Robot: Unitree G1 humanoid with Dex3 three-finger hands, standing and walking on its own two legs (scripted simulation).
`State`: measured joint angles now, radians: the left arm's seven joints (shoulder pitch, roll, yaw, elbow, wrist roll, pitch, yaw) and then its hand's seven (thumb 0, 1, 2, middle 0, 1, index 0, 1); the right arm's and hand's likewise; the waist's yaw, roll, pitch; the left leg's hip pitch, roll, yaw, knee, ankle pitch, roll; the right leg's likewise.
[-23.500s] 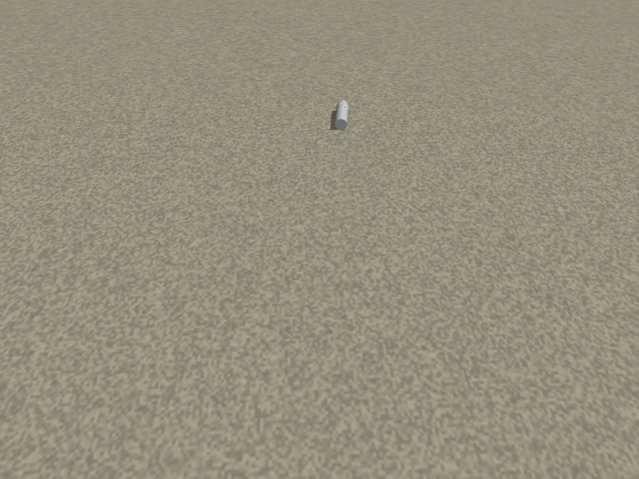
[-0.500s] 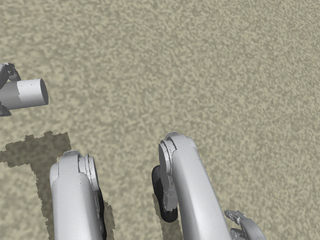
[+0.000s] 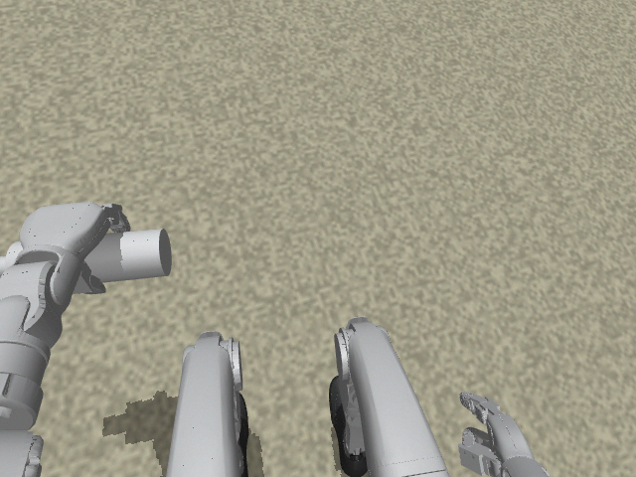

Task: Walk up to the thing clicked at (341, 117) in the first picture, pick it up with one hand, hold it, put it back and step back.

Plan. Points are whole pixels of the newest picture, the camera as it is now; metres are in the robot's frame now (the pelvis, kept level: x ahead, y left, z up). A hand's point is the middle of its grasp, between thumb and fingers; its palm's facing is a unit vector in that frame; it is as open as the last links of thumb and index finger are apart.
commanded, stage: lift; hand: left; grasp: from above
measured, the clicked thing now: (78, 260) +0.41 +0.29 -0.12
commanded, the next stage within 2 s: hold in 0.82 s
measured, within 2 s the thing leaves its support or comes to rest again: neither
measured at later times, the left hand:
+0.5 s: hand (38, 241) +0.36 +0.24 +0.08, palm faces -0.47 -0.08 -0.88, open 9.6 cm
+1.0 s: hand (6, 177) +0.39 +0.23 +0.15, palm faces -0.47 -0.09 -0.88, open 9.6 cm
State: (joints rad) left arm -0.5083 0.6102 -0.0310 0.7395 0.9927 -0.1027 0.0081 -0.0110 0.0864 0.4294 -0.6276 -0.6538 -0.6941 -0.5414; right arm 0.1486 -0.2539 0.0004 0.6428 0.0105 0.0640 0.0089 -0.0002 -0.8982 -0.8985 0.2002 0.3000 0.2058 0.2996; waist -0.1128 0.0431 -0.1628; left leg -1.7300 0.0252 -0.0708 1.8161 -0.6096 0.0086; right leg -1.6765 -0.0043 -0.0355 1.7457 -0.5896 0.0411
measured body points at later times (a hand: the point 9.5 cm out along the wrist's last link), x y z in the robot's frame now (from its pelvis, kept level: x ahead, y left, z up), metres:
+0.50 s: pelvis +0.04 +0.00 +0.16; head +0.11 +0.01 +0.61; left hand +0.38 +0.24 +0.13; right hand +0.13 -0.27 +0.04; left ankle +0.09 +0.12 -0.48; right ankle +0.10 -0.14 -0.48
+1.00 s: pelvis +0.08 +0.00 +0.23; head +0.13 +0.00 +0.68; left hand +0.41 +0.23 +0.20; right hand +0.17 -0.27 +0.10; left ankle +0.09 +0.12 -0.48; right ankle +0.10 -0.14 -0.48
